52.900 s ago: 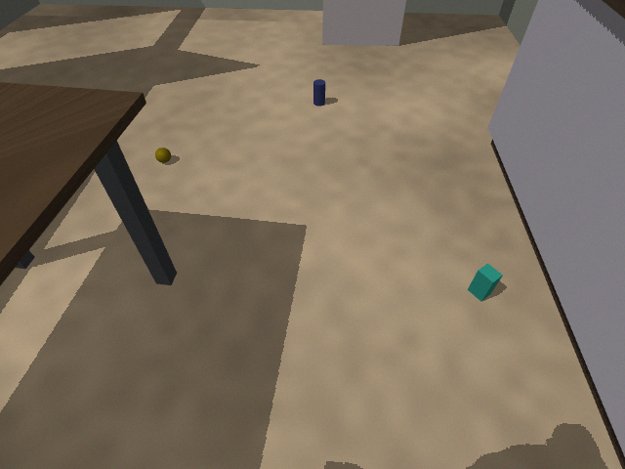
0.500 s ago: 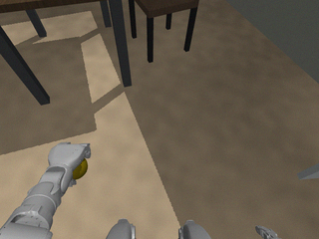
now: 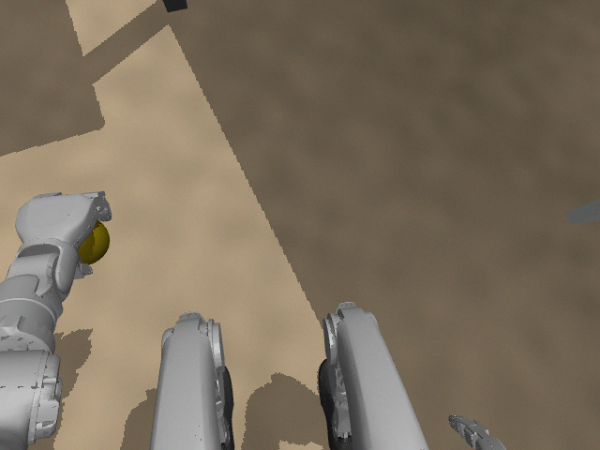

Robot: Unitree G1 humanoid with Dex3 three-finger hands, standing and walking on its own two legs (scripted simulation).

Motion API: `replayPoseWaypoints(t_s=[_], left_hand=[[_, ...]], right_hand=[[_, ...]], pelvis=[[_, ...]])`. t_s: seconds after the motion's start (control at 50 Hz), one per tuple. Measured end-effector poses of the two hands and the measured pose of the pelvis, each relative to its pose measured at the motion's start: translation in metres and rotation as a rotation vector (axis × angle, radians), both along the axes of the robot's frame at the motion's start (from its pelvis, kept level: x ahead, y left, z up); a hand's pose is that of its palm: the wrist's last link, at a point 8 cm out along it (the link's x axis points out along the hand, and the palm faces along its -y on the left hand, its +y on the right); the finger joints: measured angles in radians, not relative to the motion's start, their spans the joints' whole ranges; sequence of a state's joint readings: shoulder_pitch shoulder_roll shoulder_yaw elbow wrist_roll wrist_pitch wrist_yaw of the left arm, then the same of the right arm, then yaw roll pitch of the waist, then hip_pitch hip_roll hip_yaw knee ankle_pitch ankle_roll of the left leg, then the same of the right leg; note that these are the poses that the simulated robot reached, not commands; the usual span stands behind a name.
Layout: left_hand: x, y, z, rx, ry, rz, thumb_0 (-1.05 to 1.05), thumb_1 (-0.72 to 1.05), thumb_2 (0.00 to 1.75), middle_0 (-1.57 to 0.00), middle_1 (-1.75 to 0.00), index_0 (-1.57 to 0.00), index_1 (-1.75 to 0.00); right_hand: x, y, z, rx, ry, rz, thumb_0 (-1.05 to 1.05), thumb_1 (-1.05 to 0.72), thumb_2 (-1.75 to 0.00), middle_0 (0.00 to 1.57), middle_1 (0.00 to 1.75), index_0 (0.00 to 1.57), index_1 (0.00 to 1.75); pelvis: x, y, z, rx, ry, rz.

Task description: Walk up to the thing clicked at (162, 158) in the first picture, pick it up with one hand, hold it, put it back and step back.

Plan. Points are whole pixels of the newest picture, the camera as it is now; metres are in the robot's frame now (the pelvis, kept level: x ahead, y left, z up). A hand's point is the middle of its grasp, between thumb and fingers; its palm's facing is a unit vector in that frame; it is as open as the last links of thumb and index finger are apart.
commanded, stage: crouch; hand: left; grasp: from above
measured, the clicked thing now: (81, 240) +0.42 +0.29 -0.18
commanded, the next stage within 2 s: lower in 0.92 s
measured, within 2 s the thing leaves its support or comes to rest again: neither
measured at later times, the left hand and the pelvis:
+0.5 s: hand (95, 249) +0.43 +0.31 -0.26, palm faces -0.46 -0.04 -0.89, open 9.7 cm; pelvis -0.01 -0.01 -0.10, yaw -4 degrees
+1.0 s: hand (102, 251) +0.44 +0.31 -0.32, palm faces -0.46 -0.05 -0.89, open 9.8 cm; pelvis -0.02 -0.01 -0.16, yaw -5 degrees
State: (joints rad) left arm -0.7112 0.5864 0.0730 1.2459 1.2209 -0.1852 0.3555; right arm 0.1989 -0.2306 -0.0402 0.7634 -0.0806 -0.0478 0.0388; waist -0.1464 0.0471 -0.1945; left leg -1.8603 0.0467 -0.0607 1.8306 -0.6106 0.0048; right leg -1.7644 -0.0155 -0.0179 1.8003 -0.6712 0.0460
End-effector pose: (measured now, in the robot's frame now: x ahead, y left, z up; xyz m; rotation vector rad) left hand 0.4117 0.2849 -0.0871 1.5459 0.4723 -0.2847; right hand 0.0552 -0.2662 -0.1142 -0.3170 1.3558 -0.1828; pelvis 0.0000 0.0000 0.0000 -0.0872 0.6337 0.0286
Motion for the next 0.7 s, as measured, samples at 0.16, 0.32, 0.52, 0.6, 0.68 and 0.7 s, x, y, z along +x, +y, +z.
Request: replayPoseWaypoints(t_s=[0.16, 0.32, 0.52, 0.6, 0.68, 0.7], left_hand=[[0.008, 0.008, -0.055, -0.013, -0.014, 0.006, 0.0, -0.01, 0.61, -0.55, -0.8, -0.65, -0.76], [0.015, 0.014, -0.088, -0.012, -0.017, 0.026, 0.0, -0.02, 0.6, -0.57, -0.79, -0.67, -0.74], [0.024, 0.021, -0.121, -0.013, -0.007, 0.031, 0.0, -0.02, 0.61, -0.56, -0.8, -0.66, -0.75], [0.027, 0.022, -0.133, -0.017, -0.007, 0.026, 0.0, -0.01, 0.61, -0.55, -0.8, -0.65, -0.75], [0.028, 0.023, -0.144, -0.02, -0.005, 0.022, 0.0, -0.01, 0.61, -0.55, -0.8, -0.64, -0.76], [0.028, 0.023, -0.146, -0.02, -0.004, 0.021, 0.0, -0.01, 0.61, -0.55, -0.8, -0.64, -0.76]], right_hand=[[0.018, -0.007, -0.041, -0.001, 0.005, 0.076, 0.01, -0.91, -0.9, 0.21, 0.29, 0.21, 0.3], [0.019, -0.018, -0.065, -0.012, 0.016, 0.107, 0.01, -0.92, -0.9, 0.2, 0.29, 0.2, 0.3], [-0.008, -0.022, -0.09, -0.021, 0.081, 0.084, 0.01, -0.92, -0.9, 0.2, 0.29, 0.2, 0.3], [-0.02, -0.021, -0.1, -0.017, 0.112, 0.071, 0.01, -0.92, -0.9, 0.2, 0.29, 0.2, 0.3], [-0.029, -0.019, -0.11, -0.012, 0.135, 0.063, 0.01, -0.92, -0.9, 0.2, 0.29, 0.2, 0.3], [-0.031, -0.019, -0.112, -0.011, 0.14, 0.063, 0.01, -0.91, -0.9, 0.2, 0.29, 0.2, 0.3]], pelvis=[[-0.002, -0.003, -0.043, -0.017, 0.025, -0.001], [-0.006, -0.007, -0.073, -0.027, 0.017, -0.02], [-0.012, -0.006, -0.105, -0.036, -0.002, -0.039], [-0.014, -0.006, -0.117, -0.04, -0.008, -0.042], [-0.016, -0.005, -0.128, -0.042, -0.015, -0.045], [-0.016, -0.005, -0.13, -0.043, -0.017, -0.046]])
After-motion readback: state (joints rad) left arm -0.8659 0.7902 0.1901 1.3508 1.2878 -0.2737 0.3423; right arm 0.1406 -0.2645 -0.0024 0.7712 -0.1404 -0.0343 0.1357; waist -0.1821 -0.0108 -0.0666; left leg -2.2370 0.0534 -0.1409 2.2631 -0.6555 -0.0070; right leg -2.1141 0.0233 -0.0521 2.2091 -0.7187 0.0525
